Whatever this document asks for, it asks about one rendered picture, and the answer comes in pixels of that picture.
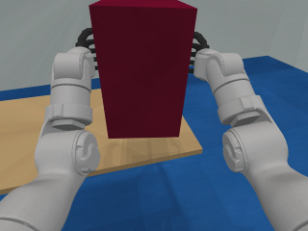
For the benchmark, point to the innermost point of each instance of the carton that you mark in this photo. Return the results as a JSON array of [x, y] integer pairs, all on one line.
[[143, 50]]

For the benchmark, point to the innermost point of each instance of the right robot hand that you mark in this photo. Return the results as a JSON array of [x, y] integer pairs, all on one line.
[[203, 45]]

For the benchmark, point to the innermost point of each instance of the left robot hand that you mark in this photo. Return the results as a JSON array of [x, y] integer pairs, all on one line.
[[82, 41]]

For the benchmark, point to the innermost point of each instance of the table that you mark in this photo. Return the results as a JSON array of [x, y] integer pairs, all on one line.
[[21, 121]]

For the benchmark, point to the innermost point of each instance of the robot left upper arm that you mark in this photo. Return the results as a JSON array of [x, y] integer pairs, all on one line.
[[63, 160]]

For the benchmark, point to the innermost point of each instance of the robot left forearm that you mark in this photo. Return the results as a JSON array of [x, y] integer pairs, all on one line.
[[69, 107]]

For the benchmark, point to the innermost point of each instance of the robot right forearm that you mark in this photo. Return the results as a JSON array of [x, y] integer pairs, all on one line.
[[237, 102]]

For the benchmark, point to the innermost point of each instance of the robot right upper arm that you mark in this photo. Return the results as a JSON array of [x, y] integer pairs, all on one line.
[[258, 151]]

